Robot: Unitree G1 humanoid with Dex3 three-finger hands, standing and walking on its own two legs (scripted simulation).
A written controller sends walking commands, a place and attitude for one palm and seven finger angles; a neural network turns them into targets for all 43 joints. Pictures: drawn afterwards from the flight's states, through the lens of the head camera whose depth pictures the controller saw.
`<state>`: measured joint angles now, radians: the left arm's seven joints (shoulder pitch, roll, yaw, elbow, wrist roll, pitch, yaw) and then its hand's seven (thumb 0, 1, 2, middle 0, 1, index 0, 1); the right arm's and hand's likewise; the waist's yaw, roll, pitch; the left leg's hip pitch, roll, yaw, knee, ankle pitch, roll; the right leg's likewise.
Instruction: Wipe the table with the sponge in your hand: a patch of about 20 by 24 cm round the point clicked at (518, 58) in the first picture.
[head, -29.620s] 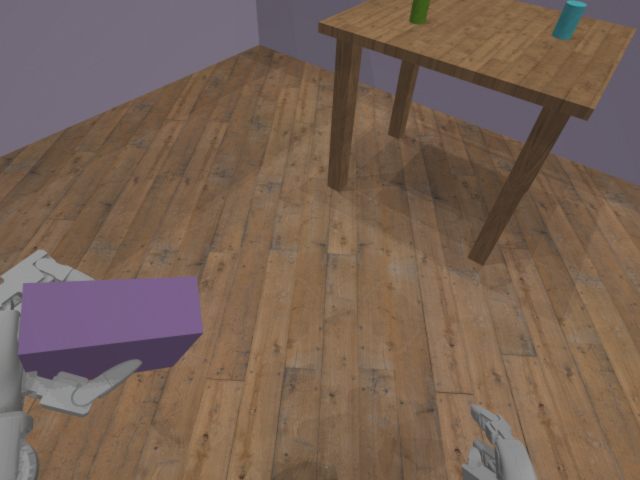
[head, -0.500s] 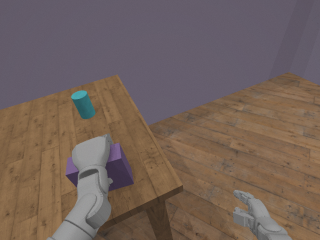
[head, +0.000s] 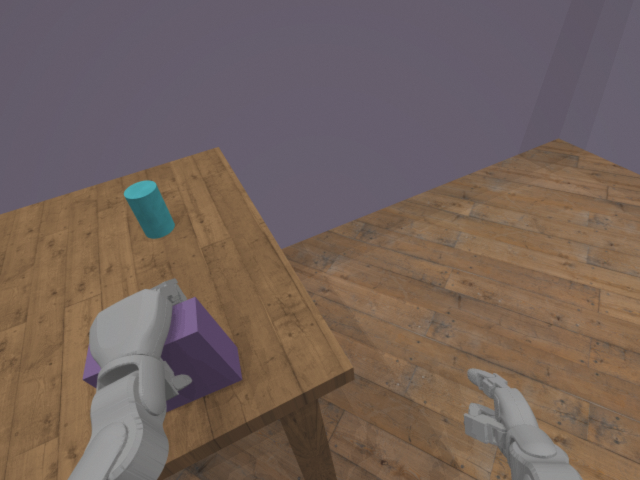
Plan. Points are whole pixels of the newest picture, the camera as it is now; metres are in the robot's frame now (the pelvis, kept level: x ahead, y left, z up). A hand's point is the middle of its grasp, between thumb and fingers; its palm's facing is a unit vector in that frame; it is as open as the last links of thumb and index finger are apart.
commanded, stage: slide back across to the middle lane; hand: left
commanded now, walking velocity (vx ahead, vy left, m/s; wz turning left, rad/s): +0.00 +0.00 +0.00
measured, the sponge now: (178, 368) +0.24 +0.23 +0.03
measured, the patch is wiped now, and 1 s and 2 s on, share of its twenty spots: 1.00 1.00 1.00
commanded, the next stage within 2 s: wipe forward along the middle lane in 0.22 s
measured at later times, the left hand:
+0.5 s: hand (117, 365) +0.22 +0.28 +0.08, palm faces +0.09 -0.17 -0.98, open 9.8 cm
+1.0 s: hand (123, 323) +0.28 +0.31 +0.07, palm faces +0.02 -0.09 -1.00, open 9.8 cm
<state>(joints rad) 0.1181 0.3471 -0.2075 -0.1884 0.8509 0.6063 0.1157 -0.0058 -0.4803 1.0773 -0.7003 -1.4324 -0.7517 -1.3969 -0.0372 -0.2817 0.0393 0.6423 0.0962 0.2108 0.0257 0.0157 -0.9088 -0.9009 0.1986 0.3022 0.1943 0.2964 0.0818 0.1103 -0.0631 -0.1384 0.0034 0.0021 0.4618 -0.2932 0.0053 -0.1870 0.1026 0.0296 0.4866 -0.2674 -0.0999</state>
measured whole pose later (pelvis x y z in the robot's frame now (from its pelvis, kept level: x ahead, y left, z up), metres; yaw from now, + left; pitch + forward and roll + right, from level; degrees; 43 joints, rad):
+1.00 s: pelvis -0.01 +0.03 +0.00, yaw +2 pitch +2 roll +0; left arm -0.19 0.37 -0.17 0.20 0.94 0.58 0.07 -0.01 -0.52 1.10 -0.74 -1.41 -0.79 -1.35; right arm 0.01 -0.29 0.05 0.67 0.10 0.15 -0.02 0.02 -0.91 -0.90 0.20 0.30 0.20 0.30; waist 0.09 0.09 -0.07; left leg -0.24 -0.04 -0.03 0.49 -0.28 0.02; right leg -0.27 0.06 0.01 0.50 -0.26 -0.06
